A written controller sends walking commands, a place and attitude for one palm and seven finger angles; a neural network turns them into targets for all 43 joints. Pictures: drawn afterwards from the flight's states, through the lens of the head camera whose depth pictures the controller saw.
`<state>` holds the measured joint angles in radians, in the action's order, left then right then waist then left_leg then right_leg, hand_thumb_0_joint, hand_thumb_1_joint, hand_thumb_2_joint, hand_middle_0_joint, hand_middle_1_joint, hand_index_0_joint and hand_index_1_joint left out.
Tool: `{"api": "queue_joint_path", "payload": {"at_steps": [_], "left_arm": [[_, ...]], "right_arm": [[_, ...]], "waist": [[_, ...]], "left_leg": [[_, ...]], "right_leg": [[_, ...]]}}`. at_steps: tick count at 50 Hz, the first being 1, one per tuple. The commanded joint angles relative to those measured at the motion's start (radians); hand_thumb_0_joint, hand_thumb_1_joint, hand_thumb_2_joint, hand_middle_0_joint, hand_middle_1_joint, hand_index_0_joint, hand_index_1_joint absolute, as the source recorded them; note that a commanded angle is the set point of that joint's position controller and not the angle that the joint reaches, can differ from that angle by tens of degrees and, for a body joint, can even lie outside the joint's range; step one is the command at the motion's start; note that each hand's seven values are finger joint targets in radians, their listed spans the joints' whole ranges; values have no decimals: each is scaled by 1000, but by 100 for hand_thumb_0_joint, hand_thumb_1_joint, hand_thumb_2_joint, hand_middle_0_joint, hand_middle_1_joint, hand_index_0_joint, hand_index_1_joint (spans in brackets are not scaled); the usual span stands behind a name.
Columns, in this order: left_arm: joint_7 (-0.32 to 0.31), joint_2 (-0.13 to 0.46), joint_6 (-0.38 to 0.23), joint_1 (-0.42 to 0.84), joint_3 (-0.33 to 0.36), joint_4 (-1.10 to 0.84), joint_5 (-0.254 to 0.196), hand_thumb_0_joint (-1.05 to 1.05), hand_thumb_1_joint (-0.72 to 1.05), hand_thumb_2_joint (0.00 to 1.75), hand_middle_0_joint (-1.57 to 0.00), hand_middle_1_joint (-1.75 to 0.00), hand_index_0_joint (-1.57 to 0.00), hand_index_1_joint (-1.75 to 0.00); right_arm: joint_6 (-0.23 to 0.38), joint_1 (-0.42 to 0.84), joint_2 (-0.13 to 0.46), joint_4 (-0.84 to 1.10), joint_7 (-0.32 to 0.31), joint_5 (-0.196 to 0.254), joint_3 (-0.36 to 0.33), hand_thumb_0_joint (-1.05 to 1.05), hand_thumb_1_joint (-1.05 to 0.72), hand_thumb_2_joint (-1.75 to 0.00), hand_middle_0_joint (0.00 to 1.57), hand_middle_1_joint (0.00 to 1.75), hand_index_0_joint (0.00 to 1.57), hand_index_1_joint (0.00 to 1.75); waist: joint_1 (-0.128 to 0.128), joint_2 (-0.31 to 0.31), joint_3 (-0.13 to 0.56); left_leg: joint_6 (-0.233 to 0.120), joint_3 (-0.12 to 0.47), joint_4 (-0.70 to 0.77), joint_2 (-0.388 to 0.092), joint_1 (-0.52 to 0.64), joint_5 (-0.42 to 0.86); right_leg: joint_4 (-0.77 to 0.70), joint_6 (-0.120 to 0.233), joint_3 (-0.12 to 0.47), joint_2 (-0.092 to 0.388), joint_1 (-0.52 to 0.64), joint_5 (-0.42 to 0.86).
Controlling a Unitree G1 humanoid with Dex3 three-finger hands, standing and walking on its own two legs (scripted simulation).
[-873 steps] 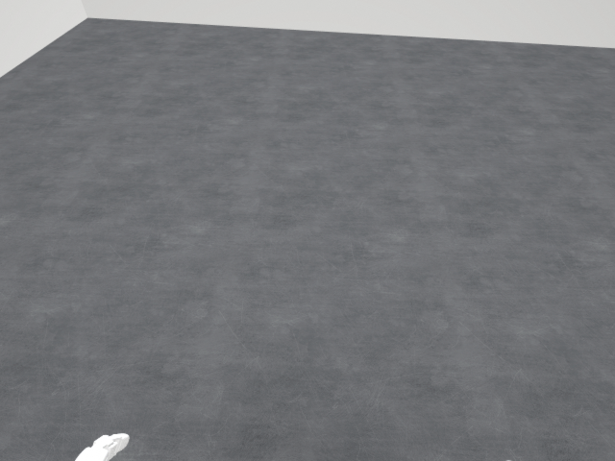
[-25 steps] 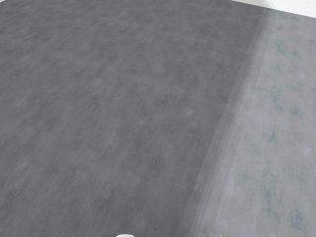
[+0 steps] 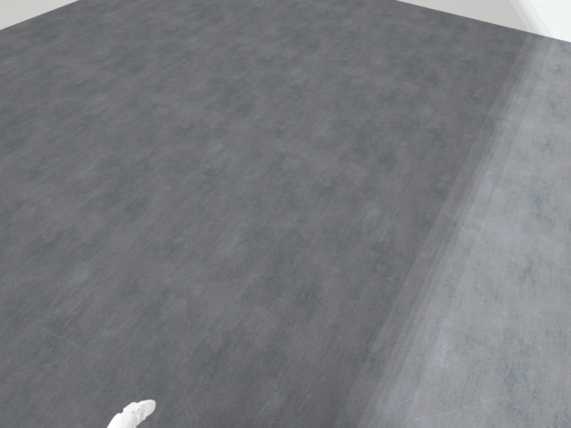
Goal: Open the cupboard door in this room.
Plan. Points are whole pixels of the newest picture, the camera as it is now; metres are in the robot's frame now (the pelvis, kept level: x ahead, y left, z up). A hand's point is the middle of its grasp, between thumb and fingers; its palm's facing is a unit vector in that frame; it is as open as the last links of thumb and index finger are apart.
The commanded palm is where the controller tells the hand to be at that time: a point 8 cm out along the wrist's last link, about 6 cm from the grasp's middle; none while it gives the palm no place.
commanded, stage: turn or walk to find it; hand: left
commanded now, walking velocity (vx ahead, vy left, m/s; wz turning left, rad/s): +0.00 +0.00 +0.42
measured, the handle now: out of the picture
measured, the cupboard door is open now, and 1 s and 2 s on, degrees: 0 0 0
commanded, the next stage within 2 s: none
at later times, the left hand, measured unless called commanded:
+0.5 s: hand out of the picture -0.05 +0.19 -0.17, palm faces +0.29 -0.93 -0.24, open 7.4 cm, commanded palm none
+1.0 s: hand out of the picture -0.06 +0.24 -0.16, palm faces +0.43 -0.87 -0.24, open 7.4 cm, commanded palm none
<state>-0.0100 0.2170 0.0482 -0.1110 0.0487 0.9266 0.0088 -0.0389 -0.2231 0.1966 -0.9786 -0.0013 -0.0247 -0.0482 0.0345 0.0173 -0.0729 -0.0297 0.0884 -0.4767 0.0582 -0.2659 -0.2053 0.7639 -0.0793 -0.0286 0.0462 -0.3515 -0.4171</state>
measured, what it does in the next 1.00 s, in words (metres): steps on the spot, turning left: right foot, then left foot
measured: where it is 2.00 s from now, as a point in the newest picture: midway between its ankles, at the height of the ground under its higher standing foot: outside the picture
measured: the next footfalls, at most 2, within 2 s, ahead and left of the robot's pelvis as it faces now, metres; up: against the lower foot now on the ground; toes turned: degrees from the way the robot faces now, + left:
right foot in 0.06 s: +0.04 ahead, -0.13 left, +0.00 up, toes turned -1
left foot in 0.56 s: -0.05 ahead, +0.12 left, +0.00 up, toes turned +20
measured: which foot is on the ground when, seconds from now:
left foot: down 0.00-0.06, up 0.08-0.54, down 0.56-1.00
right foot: up 0.00-0.04, down 0.06-0.56, up 0.58-1.00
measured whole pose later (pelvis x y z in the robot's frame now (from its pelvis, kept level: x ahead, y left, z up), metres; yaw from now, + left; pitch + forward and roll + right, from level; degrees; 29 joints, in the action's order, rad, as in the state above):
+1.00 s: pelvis -0.07 +0.02 +0.00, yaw +25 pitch +0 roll -1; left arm -0.01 0.23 0.06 -0.13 0.06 0.95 0.01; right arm -0.03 -0.22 0.18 -0.97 -0.01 -0.02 -0.04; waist 0.02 -0.01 -0.07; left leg -0.06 0.07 -0.43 0.07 -0.24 -0.20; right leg 0.93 -0.09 -0.02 0.06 -0.41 -0.42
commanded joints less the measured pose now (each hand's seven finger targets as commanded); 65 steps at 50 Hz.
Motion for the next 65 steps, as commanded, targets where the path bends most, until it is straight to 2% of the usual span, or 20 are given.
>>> {"api": "queue_joint_path", "payload": {"at_steps": [1,2,3,4,5,8,12,22,26,27,28,29,35,48,55,56,58,59,62,65], "left_arm": [[-16,90,-37,-105,23,-40,-4,0,90,90,-20,-30,-20,-30],[-19,126,-48,-134,30,-35,0,0,90,90,-20,-30,-20,-30],[-27,202,-56,-162,46,-32,13,0,90,90,-20,-30,-20,-30],[-27,239,-54,-162,50,-43,15,0,90,90,-20,-30,-20,-30],[-30,207,-52,-123,46,-58,8,0,90,90,-20,-30,-20,-30],[-28,131,-52,8,31,-88,5,0,90,90,-20,-30,-20,-30],[-26,113,-64,-64,27,-62,7,0,90,90,-20,-30,-20,-30],[-21,188,-54,-196,51,-1,25,0,90,90,-20,-30,-20,-30],[-18,194,-42,-141,54,0,12,0,90,90,-20,-30,-20,-30],[-16,156,-33,-149,46,-9,4,0,90,90,-20,-30,-20,-30],[-10,85,-26,-138,27,-47,0,0,90,90,-20,-30,-20,-30],[-15,93,-13,-82,19,-59,7,0,90,90,-20,-30,-20,-30],[1,113,-11,-98,30,8,10,0,90,90,-20,-30,-20,-30],[-10,86,-15,17,21,-58,4,0,90,90,-20,-30,-20,-30],[-18,84,-38,-93,22,-39,-8,0,90,90,-20,-30,-20,-30],[-23,115,-47,-124,27,-31,-4,0,90,90,-20,-30,-20,-30],[-30,231,-56,-150,49,-39,13,0,90,90,-20,-30,-20,-30],[-32,205,-52,-126,42,-50,7,0,90,90,-20,-30,-20,-30],[-32,124,-56,-4,29,-75,1,0,90,90,-20,-30,-20,-30],[-26,111,-67,-48,25,-65,4,0,90,90,-20,-30,-20,-30]], "right_arm": [[19,11,186,71,-11,5,-59,0,-90,-90,20,30,20,30],[21,4,157,72,-7,12,-56,0,-90,-90,20,30,20,30],[24,-7,97,87,-1,19,-46,0,-90,-90,20,30,20,30],[19,19,105,106,-5,12,-50,0,-90,-90,20,30,20,30],[3,9,134,87,-4,3,-60,0,-90,-90,20,30,20,30],[-22,-49,120,34,10,-3,-65,0,-90,-90,20,30,20,30],[-22,-53,105,22,15,1,-58,0,-90,-90,20,30,20,30],[0,90,80,60,9,17,-27,0,-90,-90,20,30,20,30],[19,-13,105,35,8,16,-27,0,-90,-90,20,30,20,30],[29,-38,164,33,9,14,-39,0,-90,-90,20,30,20,30],[34,-71,265,41,3,6,-63,0,-90,-90,20,30,20,30],[21,-95,295,27,-3,7,-68,0,-90,-90,20,30,20,30],[36,48,198,62,-24,9,-34,0,-90,-90,20,30,20,30],[29,-49,188,52,-20,-1,-52,0,-90,-90,20,30,20,30],[23,-20,181,60,-15,6,-59,0,-90,-90,20,30,20,30],[24,-22,150,61,-11,13,-55,0,-90,-90,20,30,20,30],[24,2,98,98,-7,14,-49,0,-90,-90,20,30,20,30],[11,6,122,86,-7,3,-59,0,-90,-90,20,30,20,30],[-16,-67,113,26,6,0,-65,0,-90,-90,20,30,20,30],[-21,-76,99,14,11,1,-58,0,-90,-90,20,30,20,30]], "waist": [[-53,103,140],[-66,29,161],[-76,-201,179],[-89,-283,133],[-67,-179,108],[-1,-158,6],[-21,-181,29],[-95,-230,93],[-22,-176,144],[-6,-2,162],[16,288,139],[37,232,128],[-32,117,71],[10,115,92],[-49,94,173],[-61,26,187],[-85,-272,140],[-70,-160,100],[4,-144,27],[-7,-170,32]], "left_leg": [[-93,272,41,-206,-22,277],[-45,231,-24,-156,-114,175],[22,82,-196,-39,-284,-93],[54,-10,-409,24,-326,-374],[52,31,-569,-18,-296,-345],[65,1,-740,-64,-283,-201],[94,-33,-743,-80,-300,-133],[91,-136,-310,-87,-160,-288],[69,-166,32,-80,92,-11],[38,-33,124,-173,228,101],[-70,281,155,-422,305,429],[-147,268,153,-480,219,477],[-103,107,151,-283,163,409],[-155,282,149,-285,169,319],[-92,294,38,-197,30,336],[-46,251,-14,-152,-69,216],[56,-5,-370,32,-327,-362],[53,29,-527,-8,-304,-361],[69,15,-712,-55,-294,-219],[93,-19,-748,-66,-297,-145]], "right_leg": [[-300,21,-14,-15,200,180],[-413,35,43,48,330,242],[-462,106,250,270,450,262],[-485,216,375,436,339,372],[-496,248,310,417,226,311],[-506,188,143,285,96,201],[-480,174,43,255,176,309],[-367,229,12,322,300,598],[-215,135,-90,286,187,502],[-65,80,-133,220,43,327],[132,3,-160,87,-211,-159],[243,13,-67,81,-186,-233],[373,-2,3,62,-196,29],[149,-6,29,23,-146,-31],[-313,23,-3,-23,185,176],[-420,37,46,39,319,250],[-475,220,387,427,371,418],[-468,263,318,420,258,445],[-467,200,154,279,156,375],[-455,181,55,241,189,434]]}}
